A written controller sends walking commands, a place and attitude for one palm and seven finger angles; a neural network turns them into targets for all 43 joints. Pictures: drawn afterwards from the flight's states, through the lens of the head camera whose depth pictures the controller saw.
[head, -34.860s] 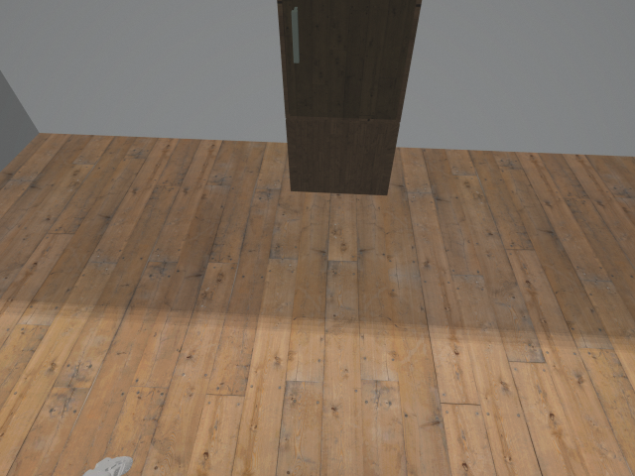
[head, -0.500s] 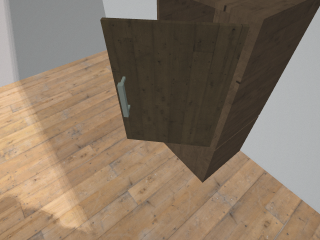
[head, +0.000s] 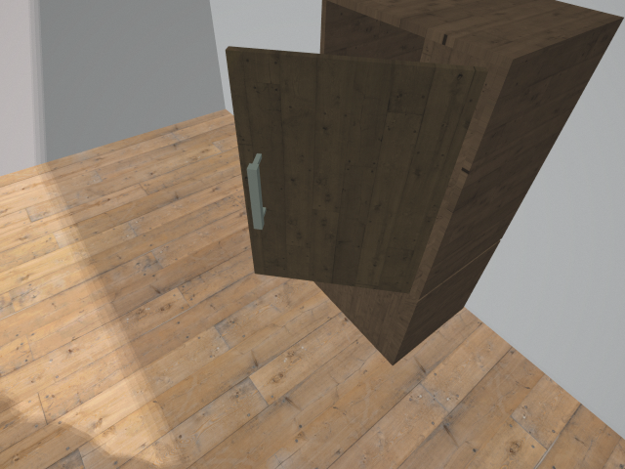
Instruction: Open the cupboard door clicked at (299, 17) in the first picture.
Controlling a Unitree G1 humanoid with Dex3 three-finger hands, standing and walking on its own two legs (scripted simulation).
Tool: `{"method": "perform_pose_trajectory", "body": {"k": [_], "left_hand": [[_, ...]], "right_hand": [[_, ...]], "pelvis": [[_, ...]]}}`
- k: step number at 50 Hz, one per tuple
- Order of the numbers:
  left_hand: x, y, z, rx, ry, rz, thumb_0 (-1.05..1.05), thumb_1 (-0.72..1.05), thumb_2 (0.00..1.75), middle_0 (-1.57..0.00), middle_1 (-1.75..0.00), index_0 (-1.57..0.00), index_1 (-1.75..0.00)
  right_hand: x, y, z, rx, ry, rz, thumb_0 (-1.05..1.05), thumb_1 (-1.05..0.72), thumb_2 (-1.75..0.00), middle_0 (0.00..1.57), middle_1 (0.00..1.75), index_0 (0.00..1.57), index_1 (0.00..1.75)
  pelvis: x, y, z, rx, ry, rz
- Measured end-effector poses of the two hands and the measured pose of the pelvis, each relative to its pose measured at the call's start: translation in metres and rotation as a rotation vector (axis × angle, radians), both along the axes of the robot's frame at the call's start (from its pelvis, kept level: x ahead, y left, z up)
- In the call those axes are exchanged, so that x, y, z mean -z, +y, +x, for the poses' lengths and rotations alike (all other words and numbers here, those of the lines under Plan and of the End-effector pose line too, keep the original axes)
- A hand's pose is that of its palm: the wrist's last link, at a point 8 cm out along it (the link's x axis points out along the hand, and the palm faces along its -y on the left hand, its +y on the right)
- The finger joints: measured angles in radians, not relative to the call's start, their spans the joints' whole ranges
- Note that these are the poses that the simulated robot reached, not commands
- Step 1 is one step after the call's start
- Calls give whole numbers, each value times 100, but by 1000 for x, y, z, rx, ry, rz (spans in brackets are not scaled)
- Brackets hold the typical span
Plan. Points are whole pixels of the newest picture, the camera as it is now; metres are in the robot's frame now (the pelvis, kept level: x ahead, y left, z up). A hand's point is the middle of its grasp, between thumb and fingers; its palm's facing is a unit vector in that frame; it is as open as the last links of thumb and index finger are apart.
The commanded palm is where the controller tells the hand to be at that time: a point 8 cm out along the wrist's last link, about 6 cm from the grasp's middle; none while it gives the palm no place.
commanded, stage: shuffle to correct the standing spot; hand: left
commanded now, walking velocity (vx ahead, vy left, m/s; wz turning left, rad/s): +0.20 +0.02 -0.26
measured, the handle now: (258, 192) +0.65 +0.15 -0.03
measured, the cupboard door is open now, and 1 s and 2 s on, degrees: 45 45 45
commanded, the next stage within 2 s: come to a stop and stand still in 0.46 s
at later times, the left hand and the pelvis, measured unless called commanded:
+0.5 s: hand out of the picture +0.01 +0.17 -0.18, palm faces +0.01 -0.99 -0.15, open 7.4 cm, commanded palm none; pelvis +0.06 +0.01 -0.01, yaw -3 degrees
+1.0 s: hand (189, 461) +0.18 +0.20 -0.18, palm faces -0.08 -0.97 -0.24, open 7.3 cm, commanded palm none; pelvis +0.11 +0.01 -0.01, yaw -5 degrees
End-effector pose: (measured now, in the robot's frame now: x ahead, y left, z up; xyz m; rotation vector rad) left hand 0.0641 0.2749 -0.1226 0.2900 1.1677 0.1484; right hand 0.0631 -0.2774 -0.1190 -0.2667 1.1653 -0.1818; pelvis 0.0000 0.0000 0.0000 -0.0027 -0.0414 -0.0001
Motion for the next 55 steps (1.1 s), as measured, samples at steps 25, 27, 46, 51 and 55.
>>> {"method": "perform_pose_trajectory", "body": {"k": [25, 27, 46, 51, 55], "left_hand": [[33, -59, -58, -115, 298, -152, 1, 90, 90, -20, -30, -20, -30], [35, -58, -52, -131, 292, -159, 1, 90, 90, -20, -30, -20, -30], [30, -24, 102, -4, 123, -79, 2, 93, 90, -20, -30, -20, -30], [30, -31, 117, 25, 80, -64, 1, 92, 90, -20, -30, -20, -30], [33, -41, 118, 30, 77, -101, 1, 91, 90, -20, -30, -20, -30]], "right_hand": [[39, 78, -56, 180, 273, 166, 1, -91, -90, 20, 30, 20, 30], [38, 80, -39, 168, 261, 155, 1, -91, -90, 20, 30, 20, 30], [33, 93, 14, 222, 221, 138, 1, -92, -90, 20, 30, 20, 30], [43, 81, 14, 252, 225, 149, 1, -91, -90, 20, 30, 20, 30], [37, 80, 13, 247, 212, 138, 0, -91, -90, 20, 30, 20, 30]], "pelvis": [[13, 10, 61, 58, 27, -7], [14, 14, 69, 51, 28, -15], [9, 18, 110, 95, 2, 3], [15, 13, 106, 86, 19, -15], [13, 14, 102, 90, 17, -4]]}}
